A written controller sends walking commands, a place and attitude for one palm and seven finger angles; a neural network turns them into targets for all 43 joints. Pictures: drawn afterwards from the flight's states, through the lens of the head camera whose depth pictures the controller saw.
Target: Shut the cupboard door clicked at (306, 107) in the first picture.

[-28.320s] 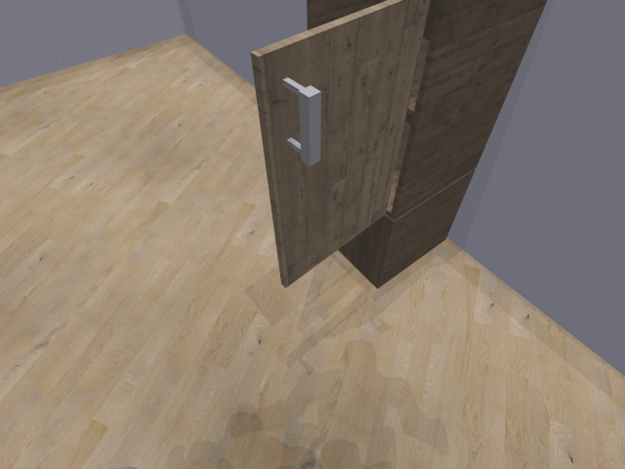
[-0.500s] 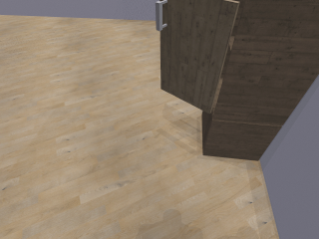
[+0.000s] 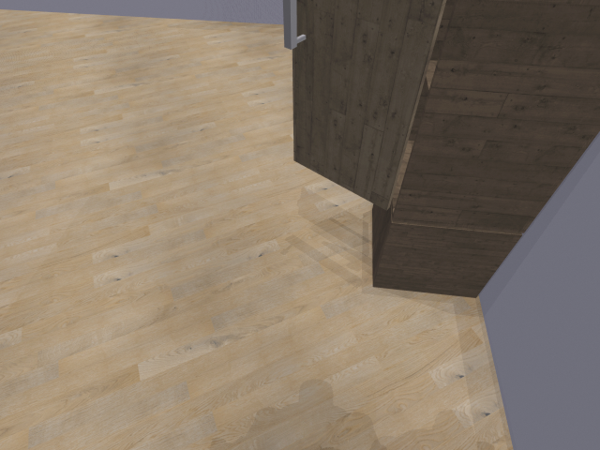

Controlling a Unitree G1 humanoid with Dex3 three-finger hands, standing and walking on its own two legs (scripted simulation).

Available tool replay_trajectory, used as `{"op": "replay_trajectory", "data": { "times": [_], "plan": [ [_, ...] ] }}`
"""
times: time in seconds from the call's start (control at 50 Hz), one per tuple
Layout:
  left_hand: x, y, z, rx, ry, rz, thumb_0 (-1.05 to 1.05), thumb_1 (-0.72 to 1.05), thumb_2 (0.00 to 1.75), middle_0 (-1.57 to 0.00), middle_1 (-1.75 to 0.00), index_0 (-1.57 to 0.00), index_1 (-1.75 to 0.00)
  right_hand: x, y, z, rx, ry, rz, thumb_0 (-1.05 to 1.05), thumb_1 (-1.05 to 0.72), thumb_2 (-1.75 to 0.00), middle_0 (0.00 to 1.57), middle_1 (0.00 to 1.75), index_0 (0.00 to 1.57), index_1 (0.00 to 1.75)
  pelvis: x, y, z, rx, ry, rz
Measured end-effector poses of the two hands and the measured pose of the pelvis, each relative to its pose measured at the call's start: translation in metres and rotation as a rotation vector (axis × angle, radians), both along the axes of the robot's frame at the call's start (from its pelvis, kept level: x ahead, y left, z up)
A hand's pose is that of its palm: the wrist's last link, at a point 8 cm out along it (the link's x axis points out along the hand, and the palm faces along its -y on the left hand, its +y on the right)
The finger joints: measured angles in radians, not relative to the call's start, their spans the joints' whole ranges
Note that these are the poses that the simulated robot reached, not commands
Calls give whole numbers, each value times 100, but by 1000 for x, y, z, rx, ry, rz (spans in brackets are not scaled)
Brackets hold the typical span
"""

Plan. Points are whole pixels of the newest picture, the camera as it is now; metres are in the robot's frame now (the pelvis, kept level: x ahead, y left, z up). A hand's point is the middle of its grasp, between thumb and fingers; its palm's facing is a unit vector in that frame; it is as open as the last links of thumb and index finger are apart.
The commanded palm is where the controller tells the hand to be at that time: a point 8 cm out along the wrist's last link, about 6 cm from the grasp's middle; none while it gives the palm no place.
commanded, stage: look to check the result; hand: left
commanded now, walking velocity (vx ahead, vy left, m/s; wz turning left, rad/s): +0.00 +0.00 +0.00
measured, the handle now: (296, 18) +1.03 +0.05 +0.13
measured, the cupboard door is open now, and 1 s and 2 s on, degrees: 58 58 58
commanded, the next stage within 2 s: walk to a spot facing it in 0.40 s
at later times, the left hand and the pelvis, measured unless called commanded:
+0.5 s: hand out of the picture +0.09 +0.24 -0.15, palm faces -0.02 -0.94 -0.34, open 7.3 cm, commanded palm none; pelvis +0.02 -0.01 +0.00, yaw +0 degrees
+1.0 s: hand out of the picture +0.02 +0.23 -0.20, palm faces +0.21 -0.95 -0.23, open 7.3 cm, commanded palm none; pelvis +0.01 +0.02 -0.02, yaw +13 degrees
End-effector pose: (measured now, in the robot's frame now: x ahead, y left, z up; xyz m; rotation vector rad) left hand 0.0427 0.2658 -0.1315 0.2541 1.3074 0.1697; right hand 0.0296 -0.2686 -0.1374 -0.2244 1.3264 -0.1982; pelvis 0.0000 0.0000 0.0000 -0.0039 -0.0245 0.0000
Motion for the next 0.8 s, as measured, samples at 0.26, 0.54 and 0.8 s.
{"op": "replay_trajectory", "data": {
  "times": [0.26, 0.54, 0.8],
  "plan": [
    [20, 16, 12, 54, -23, -6, 0, 91, 90, -21, -30, -20, -30, 47, -19, 8, -28, -66, 43, 1, -90, -90, 20, 30, 20, 30, 12, -5, 2, 3, 3, 2],
    [48, 13, 15, 57, -67, -23, 0, 91, 90, -21, -30, -20, -30, 75, -29, 15, -47, -108, 64, 0, -90, -89, 20, 30, 20, 30, 24, -10, 3, 7, 5, 4],
    [19, -5, -12, -1, -67, 97, 0, 91, 90, -21, -30, -20, -30, 59, 8, -10, 11, 7, 105, 0, -91, -90, 20, 30, 20, 30, 23, -4, -13, -6, -7, 115]
  ]
}}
